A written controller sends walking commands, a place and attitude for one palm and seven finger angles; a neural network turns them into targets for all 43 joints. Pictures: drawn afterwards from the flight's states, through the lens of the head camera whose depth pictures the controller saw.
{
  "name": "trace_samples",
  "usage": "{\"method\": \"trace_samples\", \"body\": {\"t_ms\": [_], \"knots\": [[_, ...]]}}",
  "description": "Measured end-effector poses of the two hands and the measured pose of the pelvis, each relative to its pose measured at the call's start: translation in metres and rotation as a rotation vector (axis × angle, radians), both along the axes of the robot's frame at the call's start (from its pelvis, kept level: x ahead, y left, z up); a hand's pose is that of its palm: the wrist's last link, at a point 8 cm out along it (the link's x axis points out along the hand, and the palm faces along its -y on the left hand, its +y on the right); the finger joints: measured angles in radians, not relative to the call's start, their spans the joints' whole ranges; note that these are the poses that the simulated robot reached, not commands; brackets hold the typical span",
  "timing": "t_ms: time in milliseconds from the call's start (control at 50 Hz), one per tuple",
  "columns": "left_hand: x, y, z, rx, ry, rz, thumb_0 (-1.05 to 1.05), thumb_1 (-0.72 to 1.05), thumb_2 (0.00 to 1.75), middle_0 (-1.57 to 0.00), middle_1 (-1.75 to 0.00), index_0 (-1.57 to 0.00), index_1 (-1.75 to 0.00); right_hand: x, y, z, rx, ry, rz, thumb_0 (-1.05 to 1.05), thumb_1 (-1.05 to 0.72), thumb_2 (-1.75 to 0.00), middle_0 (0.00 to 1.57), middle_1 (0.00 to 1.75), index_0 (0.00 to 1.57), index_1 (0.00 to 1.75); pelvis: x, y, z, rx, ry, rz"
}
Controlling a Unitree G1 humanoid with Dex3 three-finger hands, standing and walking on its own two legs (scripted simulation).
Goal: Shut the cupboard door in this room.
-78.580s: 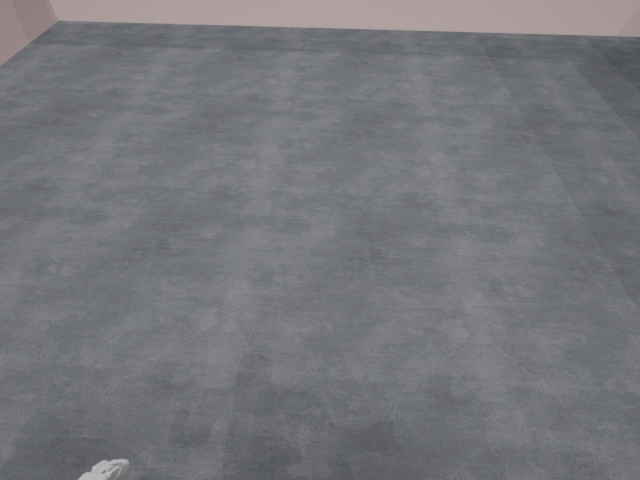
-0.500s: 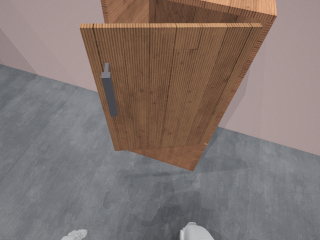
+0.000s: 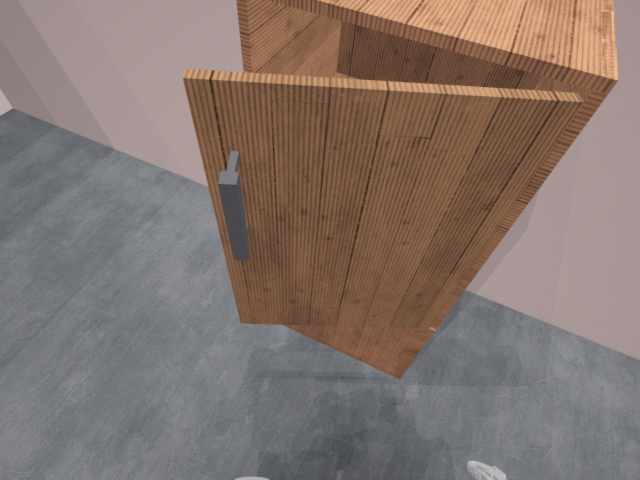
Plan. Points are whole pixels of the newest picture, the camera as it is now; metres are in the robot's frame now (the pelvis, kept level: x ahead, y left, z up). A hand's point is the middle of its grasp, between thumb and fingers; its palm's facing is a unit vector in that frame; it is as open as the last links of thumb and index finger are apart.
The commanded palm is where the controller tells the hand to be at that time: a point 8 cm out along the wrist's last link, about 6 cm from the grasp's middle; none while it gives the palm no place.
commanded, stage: come to a stop and stand still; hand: left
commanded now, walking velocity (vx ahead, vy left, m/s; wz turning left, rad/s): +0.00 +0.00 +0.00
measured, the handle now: (238, 209) +0.42 +0.16 +0.07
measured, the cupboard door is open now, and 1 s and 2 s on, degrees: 25 25 25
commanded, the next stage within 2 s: look again from close up in 0.64 s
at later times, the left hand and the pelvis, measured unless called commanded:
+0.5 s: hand out of the picture -0.01 +0.17 -0.16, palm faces -0.04 -0.97 -0.23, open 7.4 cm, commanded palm none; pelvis -0.03 -0.01 +0.00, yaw -2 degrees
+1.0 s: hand out of the picture +0.02 +0.18 -0.16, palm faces -0.07 -0.97 -0.24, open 7.4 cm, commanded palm none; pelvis -0.03 -0.02 +0.01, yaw -3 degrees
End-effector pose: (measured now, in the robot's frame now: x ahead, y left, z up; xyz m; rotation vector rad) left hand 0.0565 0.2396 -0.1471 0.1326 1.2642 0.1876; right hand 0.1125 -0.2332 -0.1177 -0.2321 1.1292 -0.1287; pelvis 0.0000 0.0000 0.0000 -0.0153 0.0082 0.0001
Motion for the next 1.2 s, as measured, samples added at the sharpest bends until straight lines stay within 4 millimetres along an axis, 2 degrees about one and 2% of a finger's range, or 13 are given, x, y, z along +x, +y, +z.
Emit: {"method": "trace_samples", "body": {"t_ms": [80, 180, 360, 440, 540, 680, 760, 840, 1200], "knots": [[-0.019, 0.011, 0.004, 0.007, 0.048, 0.016, 0.01, 0.91, 0.90, -0.20, -0.30, -0.20, -0.30, -0.004, 0.009, 0.007, -0.014, 0.001, 0.021, 0.00, -0.90, -0.90, 0.20, 0.29, 0.20, 0.30, -0.003, 0.004, 0.006, 0.003, -0.006, -0.004], [-0.042, 0.013, 0.011, 0.014, 0.092, 0.016, 0.01, 0.91, 0.90, -0.20, -0.30, -0.20, -0.30, -0.023, 0.012, 0.006, 0.004, 0.026, 0.004, 0.01, -0.90, -0.90, 0.20, 0.29, 0.20, 0.30, -0.008, 0.005, 0.012, 0.003, -0.007, -0.010], [-0.073, -0.011, 0.016, 0.038, 0.107, -0.062, 0.01, 0.91, 0.90, -0.20, -0.30, -0.20, -0.30, -0.082, -0.001, -0.016, 0.076, 0.090, -0.076, 0.01, -0.90, -0.90, 0.20, 0.29, 0.20, 0.30, -0.025, -0.006, 0.006, 0.009, -0.015, -0.030], [-0.074, -0.020, 0.017, 0.029, 0.082, -0.090, 0.01, 0.91, 0.90, -0.20, -0.30, -0.20, -0.30, -0.109, -0.008, -0.020, 0.079, 0.108, -0.100, 0.01, -0.90, -0.90, 0.20, 0.29, 0.20, 0.30, -0.030, -0.008, 0.005, 0.013, -0.027, -0.026], [-0.065, -0.024, 0.020, 0.031, 0.040, -0.110, 0.01, 0.91, 0.90, -0.20, -0.30, -0.20, -0.30, -0.139, -0.014, -0.023, 0.076, 0.163, -0.117, 0.01, -0.90, -0.90, 0.20, 0.29, 0.20, 0.30, -0.035, -0.012, 0.005, 0.020, -0.033, -0.028], [-0.051, -0.024, 0.022, 0.038, 0.013, -0.131, 0.01, 0.91, 0.90, -0.20, -0.30, -0.20, -0.30, -0.161, -0.018, -0.021, 0.071, 0.212, -0.133, 0.01, -0.90, -0.90, 0.20, 0.29, 0.20, 0.30, -0.036, -0.017, 0.007, 0.025, -0.030, -0.035], [-0.045, -0.022, 0.022, 0.040, 0.013, -0.135, 0.01, 0.91, 0.90, -0.20, -0.30, -0.20, -0.30, -0.161, -0.021, -0.018, 0.061, 0.220, -0.134, 0.01, -0.90, -0.90, 0.20, 0.29, 0.20, 0.30, -0.034, -0.019, 0.008, 0.024, -0.028, -0.039], [-0.042, -0.019, 0.021, 0.041, 0.017, -0.134, 0.01, 0.91, 0.90, -0.20, -0.30, -0.20, -0.30, -0.152, -0.026, -0.015, 0.047, 0.212, -0.129, 0.01, -0.90, -0.90, 0.20, 0.29, 0.20, 0.30, -0.032, -0.020, 0.009, 0.022, -0.028, -0.042], [-0.032, -0.003, 0.021, 0.053, 0.046, -0.124, 0.01, 0.91, 0.90, -0.20, -0.30, -0.20, -0.30, -0.072, -0.046, 0.003, -0.022, 0.084, -0.067, 0.01, -0.90, -0.90, 0.20, 0.29, 0.20, 0.30, -0.018, -0.018, 0.013, 0.021, -0.023, -0.048]]}}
